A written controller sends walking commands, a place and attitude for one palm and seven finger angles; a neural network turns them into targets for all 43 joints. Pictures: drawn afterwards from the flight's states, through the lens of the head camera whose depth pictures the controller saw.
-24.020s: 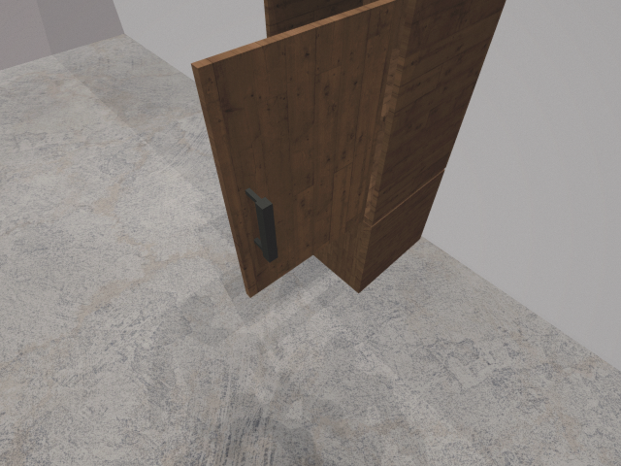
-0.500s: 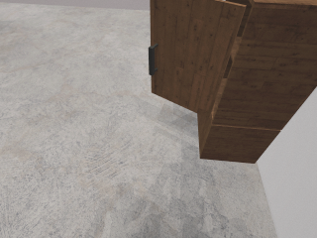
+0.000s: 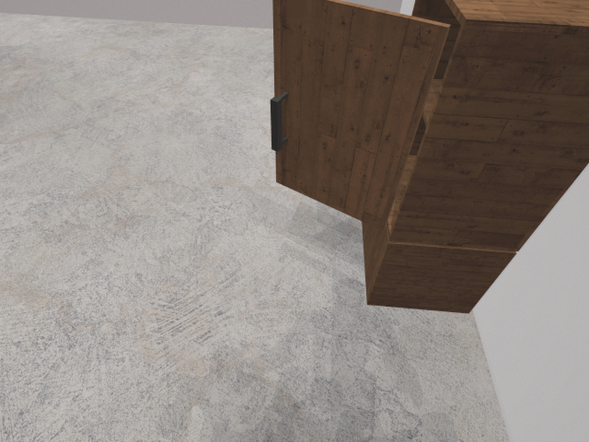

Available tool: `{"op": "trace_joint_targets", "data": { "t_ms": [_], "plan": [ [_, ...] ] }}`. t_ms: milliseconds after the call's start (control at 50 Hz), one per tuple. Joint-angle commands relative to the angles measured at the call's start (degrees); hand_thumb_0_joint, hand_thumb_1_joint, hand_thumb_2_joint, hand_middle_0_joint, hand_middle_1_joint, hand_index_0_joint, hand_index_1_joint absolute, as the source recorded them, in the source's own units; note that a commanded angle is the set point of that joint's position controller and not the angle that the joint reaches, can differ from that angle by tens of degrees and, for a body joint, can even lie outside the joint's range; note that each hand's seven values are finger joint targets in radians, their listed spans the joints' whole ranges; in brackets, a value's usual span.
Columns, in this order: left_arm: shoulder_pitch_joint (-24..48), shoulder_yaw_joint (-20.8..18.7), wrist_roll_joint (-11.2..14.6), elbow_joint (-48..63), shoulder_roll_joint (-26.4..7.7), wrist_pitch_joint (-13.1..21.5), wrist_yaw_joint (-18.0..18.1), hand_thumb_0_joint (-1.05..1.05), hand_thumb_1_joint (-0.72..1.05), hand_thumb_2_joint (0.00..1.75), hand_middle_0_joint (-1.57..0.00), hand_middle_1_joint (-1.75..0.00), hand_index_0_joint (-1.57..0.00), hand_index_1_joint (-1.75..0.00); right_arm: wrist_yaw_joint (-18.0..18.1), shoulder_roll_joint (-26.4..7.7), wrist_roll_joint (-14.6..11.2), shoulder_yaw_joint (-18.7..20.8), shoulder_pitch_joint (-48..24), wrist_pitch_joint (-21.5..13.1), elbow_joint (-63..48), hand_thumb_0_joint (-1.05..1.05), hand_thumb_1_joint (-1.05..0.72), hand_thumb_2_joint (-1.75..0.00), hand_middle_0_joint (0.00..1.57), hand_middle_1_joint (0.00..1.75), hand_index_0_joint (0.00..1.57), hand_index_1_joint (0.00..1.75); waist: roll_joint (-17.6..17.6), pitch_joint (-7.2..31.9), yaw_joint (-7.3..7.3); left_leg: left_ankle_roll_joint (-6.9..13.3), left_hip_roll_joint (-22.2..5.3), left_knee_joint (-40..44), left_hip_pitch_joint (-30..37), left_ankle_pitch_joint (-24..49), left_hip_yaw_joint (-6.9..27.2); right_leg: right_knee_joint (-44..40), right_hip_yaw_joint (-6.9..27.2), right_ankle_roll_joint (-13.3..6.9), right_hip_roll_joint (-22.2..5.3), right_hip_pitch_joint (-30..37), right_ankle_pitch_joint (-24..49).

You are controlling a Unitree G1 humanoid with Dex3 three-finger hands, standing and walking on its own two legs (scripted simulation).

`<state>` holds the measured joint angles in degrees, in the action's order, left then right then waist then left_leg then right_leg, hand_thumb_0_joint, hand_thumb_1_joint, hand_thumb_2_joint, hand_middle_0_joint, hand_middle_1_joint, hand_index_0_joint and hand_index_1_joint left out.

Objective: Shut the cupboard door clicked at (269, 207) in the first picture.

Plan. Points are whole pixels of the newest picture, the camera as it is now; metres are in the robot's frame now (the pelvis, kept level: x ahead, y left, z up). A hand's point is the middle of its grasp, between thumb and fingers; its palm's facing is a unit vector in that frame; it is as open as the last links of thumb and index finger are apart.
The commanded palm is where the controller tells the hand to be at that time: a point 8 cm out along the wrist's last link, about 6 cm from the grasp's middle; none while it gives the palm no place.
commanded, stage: look to check the result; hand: left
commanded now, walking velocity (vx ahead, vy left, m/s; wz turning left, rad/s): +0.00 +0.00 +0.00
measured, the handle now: (280, 122) +0.95 +0.08 -0.09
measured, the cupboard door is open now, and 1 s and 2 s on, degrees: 62 62 62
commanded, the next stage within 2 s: walk to a spot facing it in 0.50 s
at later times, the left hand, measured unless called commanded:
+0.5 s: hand out of the picture +0.08 +0.23 -0.16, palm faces +0.00 -0.95 -0.32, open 7.4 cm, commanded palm none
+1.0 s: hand out of the picture +0.04 +0.22 -0.19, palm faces +0.17 -0.96 -0.23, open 7.4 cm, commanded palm none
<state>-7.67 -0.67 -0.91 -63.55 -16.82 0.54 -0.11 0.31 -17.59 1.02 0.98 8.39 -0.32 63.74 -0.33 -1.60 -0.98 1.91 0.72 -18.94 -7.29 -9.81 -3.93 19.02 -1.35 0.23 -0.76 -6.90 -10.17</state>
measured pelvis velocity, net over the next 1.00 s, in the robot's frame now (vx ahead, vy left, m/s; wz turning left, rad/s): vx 0.01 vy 0.01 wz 0.18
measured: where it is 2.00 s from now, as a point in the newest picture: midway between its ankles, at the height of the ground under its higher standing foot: outside the picture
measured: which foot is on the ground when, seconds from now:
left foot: down 0.00-1.00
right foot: down 0.00-1.00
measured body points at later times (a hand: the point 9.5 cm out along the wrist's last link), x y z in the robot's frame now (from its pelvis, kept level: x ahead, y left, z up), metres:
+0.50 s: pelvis +0.02 -0.01 +0.00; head +0.03 -0.01 +0.45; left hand +0.08 +0.28 -0.14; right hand +0.10 -0.29 -0.14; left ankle +0.01 +0.09 -0.75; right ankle +0.00 -0.12 -0.75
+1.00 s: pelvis +0.01 +0.01 -0.02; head +0.03 +0.03 +0.43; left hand +0.03 +0.27 -0.18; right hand +0.08 -0.24 -0.16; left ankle +0.02 +0.11 -0.74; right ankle +0.00 -0.12 -0.75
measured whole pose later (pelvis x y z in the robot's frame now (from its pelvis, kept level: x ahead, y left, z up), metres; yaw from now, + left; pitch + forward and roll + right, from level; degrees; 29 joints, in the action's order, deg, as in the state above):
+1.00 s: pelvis +0.01 +0.01 -0.02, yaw +11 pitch -3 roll -1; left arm -10.3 -2.9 -1.4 -57.5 -13.4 -1.6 1.3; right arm -0.7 -11.7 0.8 2.6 12.7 3.6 58.4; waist -1.6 -6.4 -2.0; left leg -1.2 -1.3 -38.4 -16.9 -19.9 -3.0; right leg 33.6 -10.6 1.0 -5.2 -9.2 -20.6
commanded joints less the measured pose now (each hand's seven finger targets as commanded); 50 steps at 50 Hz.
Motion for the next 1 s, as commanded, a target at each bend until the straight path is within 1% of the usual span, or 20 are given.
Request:
{"op": "trace_joint_targets", "data": {
  "t_ms": [0, 160, 260, 380, 460, 620, 640, 700, 720, 760, 800, 820, 840, 860, 880, 900, 920, 940, 960, 980],
  "plan": [
    [0.4, -2.1, 0.0, 2.5, -11.3, 1.2, 0.9, 0.0, 0.9, 0.9, -0.2, -0.3, -0.2, -0.3, 0.6, -10.7, -0.2, 1.6, -1.7, -1.3, -3.4, 0.0, -0.9, -0.9, 0.2, 0.3, 0.2, 0.3, 1.0, 2.2, 0.6, -0.3, -7.9, 4.3, 1.0, 5.8, 8.3, -3.3, 5.9, -2.4, -6.1, -0.1, 5.7],
    [0.1, -1.9, 0.1, 1.8, -11.8, 1.3, 1.0, 0.0, 0.9, 0.9, -0.2, -0.3, -0.2, -0.3, 0.7, -11.4, -0.3, 1.6, -2.1, -1.2, -3.2, 0.0, -0.9, -0.9, 0.2, 0.3, 0.2, 0.3, 1.6, 3.2, 0.51, -0.4, -8.0, 3.7, 3.0, 8.4, 8.0, -3.6, 5.8, -2.6, -6.3, 0.8, 8.6],
    [0.1, -1.9, 0.1, 1.6, -12.0, 1.4, 1.1, 0.0, 0.9, 0.9, -0.2, -0.3, -0.2, -0.3, 0.8, -11.5, -0.4, 1.5, -2.1, -1.1, -3.2, 0.0, -0.9, -0.9, 0.2, 0.3, 0.2, 0.3, 0.1, 3.1, 0.41, -0.4, -8.2, 3.7, 3.5, 9.7, 7.9, -3.6, 5.6, -2.6, -6.4, 1.2, 10.3],
    [0.2, -1.9, 0.1, 1.4, -11.8, 1.4, 1.2, 0.0, 0.9, 0.9, -0.2, -0.3, -0.2, -0.3, 0.8, -11.3, -0.3, 1.5, -2.2, -1.1, -3.0, 0.0, -0.9, -0.9, 0.2, 0.3, 0.2, 0.3, 0.7, 3.1, 0.39, -0.5, -8.2, 3.8, 4.1, 10.8, 7.6, -3.4, 5.5, -2.7, -6.6, 1.5, 11.7],
    [0.0, -1.9, 0.1, 1.6, -12.1, 1.5, 1.2, 0.0, 0.9, 0.9, -0.2, -0.3, -0.2, -0.3, 0.8, -11.5, -0.3, 1.5, -2.2, -1.2, -3.2, 0.0, -0.9, -0.9, 0.2, 0.3, 0.2, 0.3, -0.2, 3.4, 0.53, -0.4, -8.2, 3.4, 4.4, 12.0, 7.7, -3.4, 5.4, -2.7, -6.7, 2.1, 13.4],
    [0.7, -2.0, 0.2, 1.9, -12.0, 1.5, 1.3, 0.0, 0.9, 0.9, -0.2, -0.3, -0.2, -0.3, 0.8, -11.3, -0.2, 1.5, -2.3, -1.1, -3.1, 0.0, -0.9, -0.9, 0.2, 0.3, 0.2, 0.3, 1.1, 2.4, 0.45, -0.8, -8.0, 3.7, 3.4, 12.0, 7.7, -3.1, 5.0, -2.7, -6.8, 3.0, 13.6],
    [0.6, -2.1, 0.2, 2.1, -11.6, 1.3, 1.3, 0.0, 0.9, 0.9, -0.2, -0.3, -0.2, -0.3, 0.7, -10.7, -0.2, 1.4, -2.2, -0.9, -3.3, 0.0, -0.9, -0.9, 0.2, 0.3, 0.2, 0.3, 1.2, 2.0, 0.58, -0.9, -7.9, 3.2, 2.6, 12.6, 7.8, -2.3, 4.4, -2.4, -7.0, 3.0, 13.5],
    [-2.6, -1.5, 0.4, 2.1, -6.8, -0.1, 1.9, 0.0, 0.9, 0.9, -0.2, -0.3, -0.2, -0.3, 0.4, -4.8, -0.2, 0.3, 0.6, 0.3, -3.2, 0.0, -0.9, -0.9, 0.2, 0.3, 0.2, 0.3, 0.9, 2.1, 0.88, -1.6, -7.2, 0.1, -0.5, 14.2, 8.1, 1.4, 2.5, -1.5, -7.9, 2.9, 13.0],
    [-3.3, -1.8, 0.4, 2.4, -6.9, -0.4, 2.0, 0.0, 0.9, 0.9, -0.2, -0.3, -0.2, -0.3, 0.3, -4.7, -0.2, 0.5, 0.9, 0.7, -3.5, 0.0, -0.9, -0.9, 0.2, 0.3, 0.2, 0.3, 0.9, 1.4, 1.12, -1.7, -6.8, -1.3, -2.1, 13.7, 8.3, 2.3, 2.2, -1.7, -8.4, 2.6, 12.5],
    [-4.6, -2.6, 0.2, 3.4, -7.9, -0.7, 2.1, 0.0, 0.9, 0.9, -0.2, -0.3, -0.2, -0.3, 0.2, -4.8, -0.2, 1.1, 1.2, 1.1, -4.8, 0.0, -0.9, -0.9, 0.2, 0.3, 0.2, 0.3, -0.6, 2.4, 1.6, -2.0, -5.6, -5.5, -4.8, 14.0, 8.1, 3.9, 2.8, -3.2, -10.1, 3.6, 14.6],
    [-5.6, -3.6, 0.1, 4.6, -9.1, -0.8, 2.3, 0.0, 0.9, 0.9, -0.2, -0.3, -0.2, -0.3, 0.1, -3.9, -0.3, 1.6, 1.8, 1.6, -5.9, 0.0, -0.9, -0.9, 0.2, 0.3, 0.2, 0.3, -4.7, 3.2, 1.96, -2.8, -3.2, -12.8, -8.9, 9.4, 6.1, 3.5, 5.4, -6.7, -15.2, 5.4, 17.3],
    [-6.3, -4.0, 0.0, 5.4, -9.2, -0.8, 2.5, 0.0, 0.9, 0.9, -0.2, -0.3, -0.2, -0.3, 0.1, -3.4, -0.2, 2.0, 1.4, 1.9, -7.0, 0.0, -0.9, -0.9, 0.2, 0.3, 0.2, 0.3, -7.8, 2.5, 2.44, -3.2, -2.3, -18.8, -11.6, -1.1, 4.7, 2.4, 6.7, -9.3, -18.1, 5.5, 19.7],
    [-6.6, -4.3, -0.2, 6.2, -9.4, -0.9, 2.6, 0.0, 0.9, 0.9, -0.2, -0.3, -0.2, -0.3, 0.1, -2.9, -0.1, 2.4, 0.9, 2.4, -8.0, 0.0, -0.9, -0.9, 0.2, 0.3, 0.2, 0.3, -9.6, 0.5, 2.75, -3.4, -1.7, -25.7, -14.7, -14.9, 3.9, 1.4, 7.9, -12.1, -21.3, 4.4, 22.4],
    [-5.7, -4.6, -0.7, 7.0, -9.1, -0.9, 2.8, 0.0, 0.9, 0.9, -0.2, -0.3, -0.2, -0.3, 0.1, -2.8, -0.2, 2.7, 1.1, 2.6, -8.8, 0.0, -0.9, -0.9, 0.2, 0.3, 0.2, 0.3, -9.8, 0.1, 2.59, -3.2, -2.7, -30.6, -16.1, -20.3, 4.3, 1.4, 7.6, -13.5, -23.4, 3.5, 24.6],
    [-3.9, -4.8, -1.0, 8.1, -8.9, -0.8, 2.8, 0.0, 0.9, 0.9, -0.2, -0.3, -0.2, -0.3, -0.2, -1.5, -0.4, 2.9, 1.7, 2.7, -9.2, 0.0, -0.9, -0.9, 0.2, 0.3, 0.2, 0.3, -9.0, -1.5, 1.45, -3.3, -4.3, -30.2, -15.5, -21.9, 5.3, 2.6, 5.3, -13.1, -23.2, 1.1, 26.2],
    [-2.1, -5.0, -1.0, 9.1, -8.8, -0.8, 2.7, 0.0, 0.9, 0.9, -0.2, -0.3, -0.2, -0.3, -0.5, -0.8, -0.5, 3.0, 3.2, 2.7, -9.4, 0.0, -0.9, -0.9, 0.2, 0.3, 0.2, 0.3, -8.0, -1.7, 0.11, -3.5, -5.2, -26.6, -13.9, -20.1, 5.1, 4.7, 2.3, -11.3, -22.1, 0.0, 26.5],
    [-1.2, -5.1, -0.9, 10.0, -8.9, -0.9, 2.5, 0.0, 0.9, 0.9, -0.2, -0.3, -0.2, -0.3, -0.7, -0.3, -0.5, 3.1, 5.2, 2.8, -9.3, 0.0, -0.9, -0.9, 0.2, 0.3, 0.2, 0.3, -7.3, -1.1, -0.88, -3.7, -4.8, -22.4, -10.9, -14.8, 3.4, 6.7, -0.1, -9.2, -20.6, -2.0, 23.6],
    [-1.3, -5.1, -0.6, 10.5, -8.5, -1.1, 2.4, 0.0, 0.9, 0.9, -0.2, -0.3, -0.2, -0.3, -0.9, 0.1, -0.2, 3.1, 6.7, 2.9, -9.1, 0.0, -0.9, -0.9, 0.2, 0.3, 0.2, 0.3, -6.2, -1.3, -1.52, -3.8, -3.8, -17.9, -6.8, -7.9, 1.2, 8.6, -2.5, -6.9, -19.0, -5.6, 17.9],
    [-1.4, -5.1, -0.4, 10.9, -7.3, -1.5, 2.2, 0.0, 0.9, 0.9, -0.2, -0.3, -0.2, -0.3, -1.1, -0.8, 0.0, 3.4, 9.3, 2.6, -8.7, 0.0, -0.9, -0.9, 0.2, 0.3, 0.2, 0.3, -1.6, -0.3, -2.65, -3.0, -4.5, -11.4, -0.8, 0.1, 2.9, 14.2, -5.2, -3.7, -16.4, -10.7, 9.3],
    [-3.6, -4.7, 0.0, 11.9, -4.3, -2.3, 2.0, 0.0, 0.9, 0.9, -0.2, -0.3, -0.2, -0.3, -1.1, -5.7, 0.6, 4.4, 11.5, 2.3, -9.1, 0.0, -0.9, -0.9, 0.2, 0.3, 0.2, 0.3, 14.6, -0.9, -2.91, 1.8, -14.1, -3.2, -0.1, 10.8, 20.4, 25.7, -9.0, 1.4, -7.9, -19.2, -11.4]
  ]
}}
